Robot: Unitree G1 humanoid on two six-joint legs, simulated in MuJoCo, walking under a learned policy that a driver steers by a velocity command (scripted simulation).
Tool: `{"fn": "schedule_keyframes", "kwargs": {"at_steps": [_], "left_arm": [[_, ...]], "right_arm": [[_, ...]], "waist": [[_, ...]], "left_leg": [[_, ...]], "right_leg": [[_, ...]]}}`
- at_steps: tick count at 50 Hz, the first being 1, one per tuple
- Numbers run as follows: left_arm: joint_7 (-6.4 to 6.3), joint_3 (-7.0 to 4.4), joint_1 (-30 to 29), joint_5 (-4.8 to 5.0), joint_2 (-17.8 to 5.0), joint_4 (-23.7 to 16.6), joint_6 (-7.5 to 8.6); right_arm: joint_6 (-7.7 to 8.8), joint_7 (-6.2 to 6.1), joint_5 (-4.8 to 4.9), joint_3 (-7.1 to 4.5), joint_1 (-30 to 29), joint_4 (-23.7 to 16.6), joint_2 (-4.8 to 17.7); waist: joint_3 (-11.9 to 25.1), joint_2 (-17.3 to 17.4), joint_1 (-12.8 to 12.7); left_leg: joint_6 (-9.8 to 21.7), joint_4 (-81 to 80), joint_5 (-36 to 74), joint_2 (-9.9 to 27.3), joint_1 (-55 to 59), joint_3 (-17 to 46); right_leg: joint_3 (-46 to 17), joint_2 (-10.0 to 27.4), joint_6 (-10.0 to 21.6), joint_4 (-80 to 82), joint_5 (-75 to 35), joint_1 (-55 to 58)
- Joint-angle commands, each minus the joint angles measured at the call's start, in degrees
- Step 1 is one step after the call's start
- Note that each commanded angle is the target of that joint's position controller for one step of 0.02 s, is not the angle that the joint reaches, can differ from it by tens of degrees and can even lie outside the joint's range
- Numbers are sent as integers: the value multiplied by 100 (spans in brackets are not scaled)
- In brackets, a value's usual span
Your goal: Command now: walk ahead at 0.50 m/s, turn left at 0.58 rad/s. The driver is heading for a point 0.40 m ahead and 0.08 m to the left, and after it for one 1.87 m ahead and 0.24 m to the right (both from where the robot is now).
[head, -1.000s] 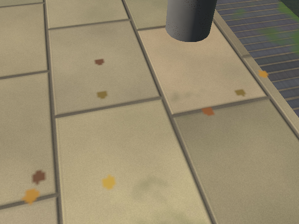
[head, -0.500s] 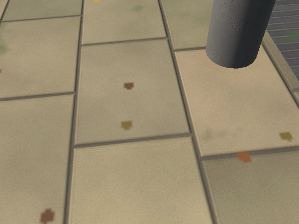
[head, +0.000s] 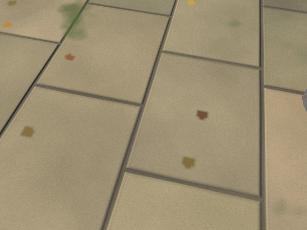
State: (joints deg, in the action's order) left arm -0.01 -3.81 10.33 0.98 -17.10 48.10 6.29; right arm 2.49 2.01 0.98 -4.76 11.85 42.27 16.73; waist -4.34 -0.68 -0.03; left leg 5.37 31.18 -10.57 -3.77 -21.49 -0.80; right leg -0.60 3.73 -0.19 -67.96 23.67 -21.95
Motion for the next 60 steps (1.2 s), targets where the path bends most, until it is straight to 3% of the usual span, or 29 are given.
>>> {"fn": "schedule_keyframes", "kwargs": {"at_steps": [1,4,8,13,16,18,19,20,21,22,23,24,25,27,28,30,33,37,39,41,42,43,44,45,46,48,52,57,60], "left_arm": [[-13,-190,-61,-111,-746,-460,103],[-28,-142,-295,-189,-510,-569,-40],[22,-51,-1096,-146,-309,-826,-30],[147,-49,-1668,-58,-418,-1094,68],[189,-114,-1464,-47,-596,-1088,150],[140,-241,-573,-88,-806,-869,209],[95,-324,279,-188,-1079,-781,223],[79,-441,955,-259,-1552,-621,150],[122,-359,961,-83,-1145,-573,108],[100,-238,665,-58,-686,-682,67],[80,-181,364,-113,-545,-724,11],[95,-132,247,-156,-439,-644,-11],[107,-85,226,-203,-359,-575,1],[136,-81,262,-151,-382,-461,31],[141,-95,278,-92,-457,-418,42],[125,-150,296,-8,-674,-393,22],[82,-210,462,44,-889,-334,-64],[52,-224,950,112,-970,-173,-172],[20,-227,963,124,-997,-141,-226],[10,-136,969,58,-750,-155,-233],[18,18,890,-75,-328,-336,-208],[-5,133,1485,33,41,-512,-126],[-24,-9,1326,153,-542,-428,-123],[-18,-89,982,173,-760,-501,-141],[-29,-98,848,132,-704,-494,-181],[1,-117,758,74,-544,-537,-290],[53,-64,470,48,-247,-753,-445],[222,31,-319,24,-119,-1047,-418],[309,37,-802,26,-176,-1283,-432]], "right_arm": [[136,-76,-85,-146,57,-452,655],[170,-189,-29,-198,270,-394,857],[121,-299,7,-212,587,-291,896],[56,-324,52,-217,996,-111,873],[-13,-367,39,-228,982,-103,871],[-41,-354,26,-166,815,-184,702],[-25,-323,-51,-48,743,-310,414],[29,-322,66,71,1533,-442,4],[54,-336,161,30,1673,-383,484],[29,-334,153,-83,1091,-381,910],[-2,-340,85,-104,674,-462,947],[12,-328,-7,-91,404,-530,811],[19,-298,-19,-78,381,-551,649],[26,-252,12,-7,495,-554,363],[36,-237,-25,27,422,-592,283],[103,-212,-115,104,26,-727,184],[216,-133,-77,177,-567,-820,119],[298,-64,5,131,-1106,-963,316],[341,-59,21,57,-943,-931,474],[348,-143,-44,-126,-23,-673,801],[335,-221,-169,-241,904,-589,1213],[241,-200,-213,-312,1195,-472,1563],[241,-172,-159,-201,1129,-448,1070],[259,-163,-100,-104,852,-447,784],[275,-144,-112,-33,504,-451,589],[312,-125,-161,24,78,-389,353],[420,-178,-166,-79,-10,-195,512],[370,-252,-125,-170,148,9,800],[298,-264,-38,-227,384,156,961]], "waist": [[791,356,-48],[609,241,-46],[359,455,248],[267,564,460],[329,759,307],[765,820,-168],[1555,428,-560],[2397,-1287,-312],[2305,-1527,-321],[1466,-845,-478],[973,-434,-432],[598,-298,-357],[467,-384,-212],[438,-523,-35],[406,-510,9],[359,-413,-46],[338,-360,-226],[338,-452,-359],[400,-513,-136],[881,-404,359],[1672,288,765],[2275,1854,511],[1845,1318,614],[1214,1051,572],[929,820,405],[499,850,129],[294,539,-11],[113,362,223],[-35,322,360]], "left_leg": [[1132,-1776,838,1488,1610,2343],[1149,-1930,1459,1307,1168,1867],[821,-1903,919,953,909,1523],[663,-1494,524,1112,1232,1972],[570,-983,799,1264,1634,2413],[348,-168,1442,935,1495,2327],[140,1256,1002,609,836,1951],[-329,3246,-1666,-271,-1242,1180],[-403,4191,-2352,99,-2185,1204],[-444,4451,-1840,369,-2434,1193],[-470,4365,-1398,581,-2292,960],[-464,4056,-1122,687,-2109,928],[-429,3792,-971,791,-1839,941],[-421,3290,-989,837,-1537,761],[-451,2944,-976,893,-1538,625],[-532,2102,-591,944,-1505,441],[-630,828,399,748,-938,278],[-647,9,811,524,-449,290],[-521,-382,788,503,119,316],[-261,-597,642,620,1681,353],[116,-507,511,1738,3093,1419],[867,-1063,-650,2903,4217,3579],[882,-1368,-1550,2733,3815,3877],[698,-1454,-1424,2530,3288,3076],[580,-1590,-894,2277,2744,2471],[495,-1934,-36,1977,1910,1601],[594,-2307,1037,1974,1540,663],[438,-2382,1340,1844,1625,-341],[321,-2290,1373,1974,1998,-618]], "right_leg": [[-432,369,24,416,-617,-1395],[-283,235,-237,1260,-1179,-1349],[-260,-73,-362,2948,-2598,-1158],[-366,-300,-235,3896,-2867,-842],[-401,-357,-55,4108,-2173,-544],[-260,-349,223,4414,-2125,766],[-962,449,585,4197,-1955,2267],[-3442,1827,1517,4502,-1060,4388],[-4584,2160,1654,4940,274,4441],[-3709,1872,1371,5083,461,3724],[-2838,1608,1155,5149,-130,2969],[-2353,1324,1119,5295,-771,2285],[-1982,1111,1095,5430,-1183,1870],[-1632,942,1231,5655,-1663,1534],[-1527,949,1334,5748,-1929,1460],[-1322,922,1437,5873,-2337,1381],[-909,682,1281,5864,-2516,1155],[-1111,814,1113,5593,-2292,1350],[-1266,876,944,5304,-2072,1348],[-990,449,642,4203,-2397,915],[-631,19,378,2471,-1276,10],[-191,-510,143,782,970,-1671],[-600,-249,118,-34,927,-2239],[-612,-61,149,-224,430,-2454],[-533,111,111,-166,0,-2280],[-546,348,41,157,-504,-1914],[-504,423,-108,681,-1139,-1890],[-174,313,-34,2279,-2425,-1610],[37,240,134,2825,-2355,-1572]]}}
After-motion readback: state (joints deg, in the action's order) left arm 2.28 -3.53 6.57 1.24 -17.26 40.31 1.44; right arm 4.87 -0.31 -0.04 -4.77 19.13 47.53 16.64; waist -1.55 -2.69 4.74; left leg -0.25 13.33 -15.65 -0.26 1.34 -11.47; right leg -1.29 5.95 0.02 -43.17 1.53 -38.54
